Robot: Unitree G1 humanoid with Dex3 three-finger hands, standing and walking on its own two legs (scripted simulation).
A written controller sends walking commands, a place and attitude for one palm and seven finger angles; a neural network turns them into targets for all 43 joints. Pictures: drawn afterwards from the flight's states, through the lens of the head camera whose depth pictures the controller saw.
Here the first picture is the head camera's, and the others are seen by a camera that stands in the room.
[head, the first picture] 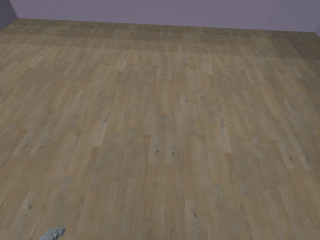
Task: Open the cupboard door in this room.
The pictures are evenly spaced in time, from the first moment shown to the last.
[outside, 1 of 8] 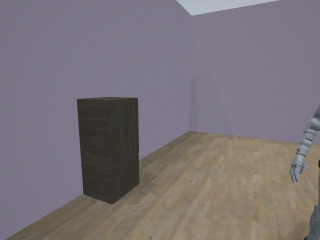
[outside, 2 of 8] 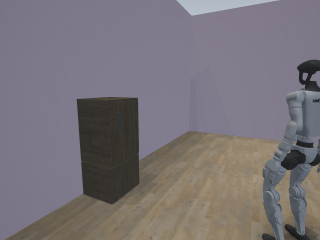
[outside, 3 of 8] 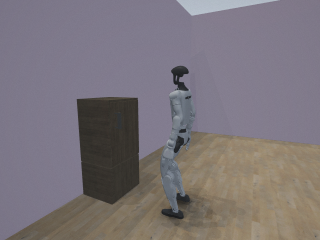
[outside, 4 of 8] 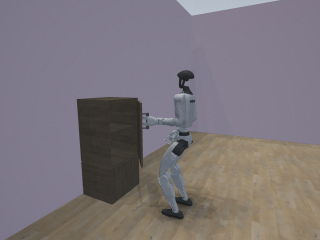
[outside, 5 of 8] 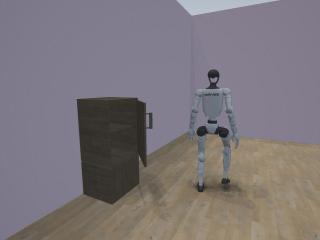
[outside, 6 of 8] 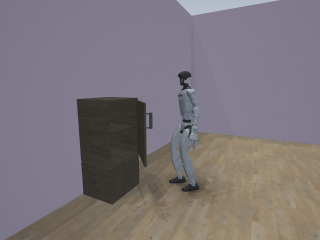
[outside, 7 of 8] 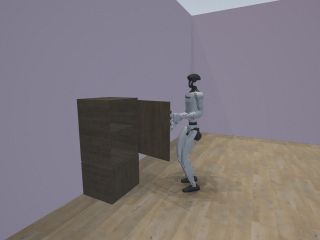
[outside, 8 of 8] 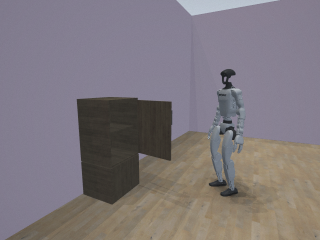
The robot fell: no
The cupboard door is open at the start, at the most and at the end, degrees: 0 83 83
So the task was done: yes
